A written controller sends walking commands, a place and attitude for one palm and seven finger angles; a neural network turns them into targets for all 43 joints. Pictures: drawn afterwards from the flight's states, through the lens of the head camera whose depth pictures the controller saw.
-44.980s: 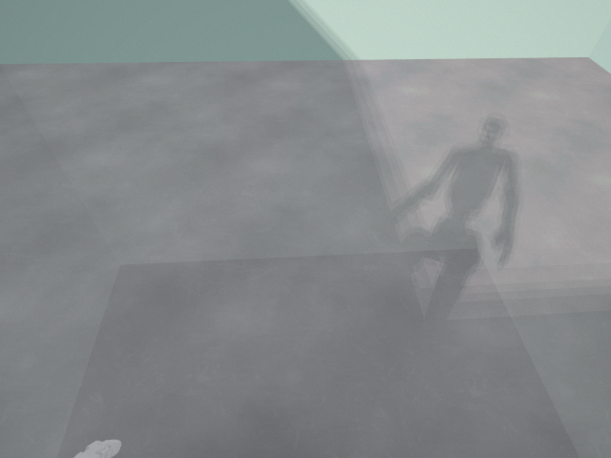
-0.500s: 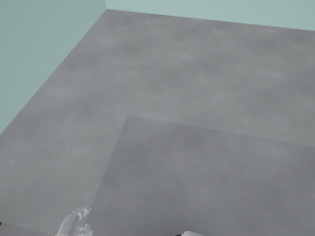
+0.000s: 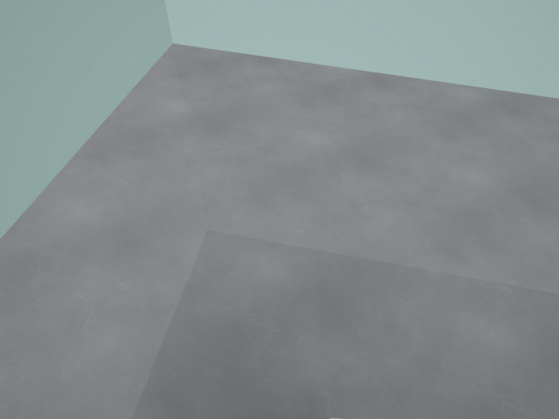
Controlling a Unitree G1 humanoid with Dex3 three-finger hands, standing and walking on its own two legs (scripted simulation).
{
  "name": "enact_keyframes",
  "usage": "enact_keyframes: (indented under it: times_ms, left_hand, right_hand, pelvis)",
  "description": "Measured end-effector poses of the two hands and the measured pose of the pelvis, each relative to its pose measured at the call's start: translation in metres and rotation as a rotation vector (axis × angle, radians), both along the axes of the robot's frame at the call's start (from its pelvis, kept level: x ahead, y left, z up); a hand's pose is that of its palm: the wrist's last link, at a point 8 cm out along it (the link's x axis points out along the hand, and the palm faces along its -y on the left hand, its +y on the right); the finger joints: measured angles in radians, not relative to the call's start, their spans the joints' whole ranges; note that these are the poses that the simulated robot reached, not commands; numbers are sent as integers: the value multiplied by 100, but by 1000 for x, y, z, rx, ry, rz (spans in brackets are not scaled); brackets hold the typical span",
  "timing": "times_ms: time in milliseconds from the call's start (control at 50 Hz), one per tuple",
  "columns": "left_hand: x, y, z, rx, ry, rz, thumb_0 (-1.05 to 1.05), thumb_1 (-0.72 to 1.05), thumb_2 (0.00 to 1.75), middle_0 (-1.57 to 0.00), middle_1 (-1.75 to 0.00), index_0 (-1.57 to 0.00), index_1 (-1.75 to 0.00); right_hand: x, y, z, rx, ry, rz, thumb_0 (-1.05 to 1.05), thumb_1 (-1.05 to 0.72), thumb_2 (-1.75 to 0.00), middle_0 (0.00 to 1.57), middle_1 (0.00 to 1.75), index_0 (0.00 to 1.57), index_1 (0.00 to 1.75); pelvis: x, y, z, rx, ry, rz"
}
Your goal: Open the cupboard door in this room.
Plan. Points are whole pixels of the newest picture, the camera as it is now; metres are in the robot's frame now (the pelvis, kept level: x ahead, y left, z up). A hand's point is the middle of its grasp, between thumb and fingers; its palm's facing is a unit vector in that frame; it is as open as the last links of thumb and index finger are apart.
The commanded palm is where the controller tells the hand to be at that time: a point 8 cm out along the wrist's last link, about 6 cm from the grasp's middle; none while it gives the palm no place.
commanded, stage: walk to a spot facing it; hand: left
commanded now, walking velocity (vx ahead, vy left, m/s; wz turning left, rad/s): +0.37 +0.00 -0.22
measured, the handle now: out of the picture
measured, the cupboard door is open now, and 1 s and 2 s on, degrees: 37 37 37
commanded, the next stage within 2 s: turn to face it in 0.28 s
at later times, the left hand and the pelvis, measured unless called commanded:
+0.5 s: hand (209, 363) +0.24 +0.14 -0.18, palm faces +0.05 -0.99 -0.17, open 7.3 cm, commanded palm none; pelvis +0.23 -0.04 +0.00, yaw +1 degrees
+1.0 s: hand (216, 292) +0.36 +0.15 -0.15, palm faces +0.31 -0.91 -0.26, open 7.4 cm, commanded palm none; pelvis +0.33 -0.07 +0.00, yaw +18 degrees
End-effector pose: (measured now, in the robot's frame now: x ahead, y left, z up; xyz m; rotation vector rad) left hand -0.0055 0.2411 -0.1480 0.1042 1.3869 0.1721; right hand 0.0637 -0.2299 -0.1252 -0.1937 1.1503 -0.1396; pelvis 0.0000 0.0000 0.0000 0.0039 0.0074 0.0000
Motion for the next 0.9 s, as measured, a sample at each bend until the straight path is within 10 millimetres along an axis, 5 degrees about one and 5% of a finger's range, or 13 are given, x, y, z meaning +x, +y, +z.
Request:
enact_keyframes:
  times_ms: [120,240,320,440,560,680,800,900]
  left_hand:
    - [111,-18,18,1,-130,-73,0,91,90,-20,-30,-20,-30]
    - [207,-44,11,40,-234,-122,0,91,90,-20,-30,-20,-30]
    - [225,-57,14,35,-204,-93,0,91,90,-20,-30,-20,-30]
    - [231,-56,11,18,-83,-51,-1,93,90,-20,-30,-20,-30]
    - [243,-48,-16,-23,13,17,0,92,90,-20,-30,-20,-30]
    - [293,-40,-10,7,-48,71,0,91,90,-20,-30,-20,-30]
    - [348,-41,13,68,-199,106,0,91,90,-20,-30,-20,-30]
    - [359,-47,23,132,-252,143,0,91,90,-20,-30,-20,-30]
  right_hand:
    - [-22,-12,-7,32,194,-92,0,-92,-90,20,30,20,30]
    - [-21,-37,-31,67,356,-164,0,-91,-90,20,30,20,30]
    - [30,-50,-22,48,342,-156,1,-91,-90,20,30,20,30]
    - [149,-50,-4,32,168,-104,0,-91,-90,20,30,20,30]
    - [254,-32,-11,3,43,-7,0,-91,-90,20,30,20,30]
    - [299,-26,-10,-10,57,64,0,-91,-90,20,30,20,30]
    - [329,-48,-14,-6,97,122,0,-91,-90,20,30,20,30]
    - [367,-72,-20,-7,104,166,0,-91,-90,20,30,20,30]
  pelvis:
    - [53,-11,8,4,5,-23]
    - [114,-40,-12,18,-9,-35]
    - [147,-46,-3,-4,-7,-20]
    - [201,-47,8,-6,9,-9]
    - [254,-30,-11,-32,-9,28]
    - [278,-33,-7,-22,6,92]
    - [296,-51,-4,-24,17,169]
    - [314,-69,-8,4,17,241]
